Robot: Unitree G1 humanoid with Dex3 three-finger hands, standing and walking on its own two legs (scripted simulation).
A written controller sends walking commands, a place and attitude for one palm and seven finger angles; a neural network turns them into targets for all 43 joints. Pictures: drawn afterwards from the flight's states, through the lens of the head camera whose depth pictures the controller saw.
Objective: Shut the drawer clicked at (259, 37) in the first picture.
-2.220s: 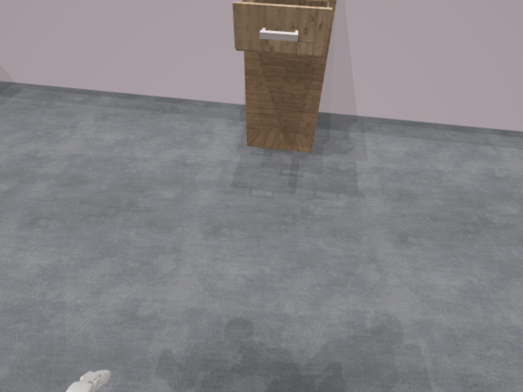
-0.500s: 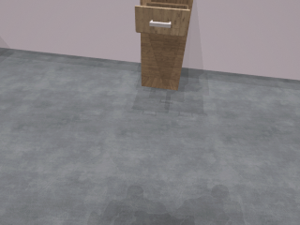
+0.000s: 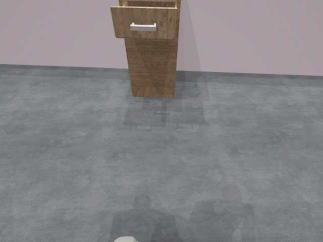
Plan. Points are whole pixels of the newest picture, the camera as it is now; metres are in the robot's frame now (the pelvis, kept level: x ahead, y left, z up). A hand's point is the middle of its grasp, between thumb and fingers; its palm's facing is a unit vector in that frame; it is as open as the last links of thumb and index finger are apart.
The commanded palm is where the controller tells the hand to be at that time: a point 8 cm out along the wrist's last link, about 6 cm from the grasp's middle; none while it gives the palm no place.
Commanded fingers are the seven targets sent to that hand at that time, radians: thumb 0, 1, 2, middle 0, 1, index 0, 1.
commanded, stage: walk to a spot facing it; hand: left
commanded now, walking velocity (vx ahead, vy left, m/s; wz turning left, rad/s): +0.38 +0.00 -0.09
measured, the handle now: (143, 26) +1.13 +0.20 +0.03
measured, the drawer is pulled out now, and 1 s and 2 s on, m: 0.29 0.29 0.29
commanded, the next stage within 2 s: turn to face it in 0.94 s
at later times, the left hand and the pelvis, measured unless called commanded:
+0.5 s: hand (93, 210) +0.24 +0.25 -0.19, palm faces +0.00 -0.99 -0.15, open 7.4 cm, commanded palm none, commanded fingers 0.00 0.90 0.90 -0.20 -0.30 -0.20 -0.30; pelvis +0.23 +0.07 +0.00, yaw -6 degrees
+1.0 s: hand (145, 125) +0.60 +0.13 -0.18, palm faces -0.29 -0.95 -0.15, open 7.4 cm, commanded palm none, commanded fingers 0.00 0.90 0.90 -0.20 -0.30 -0.20 -0.30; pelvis +0.44 +0.00 -0.02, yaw -17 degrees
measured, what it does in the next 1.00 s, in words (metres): walks ahead, turning right: left foot, then right foot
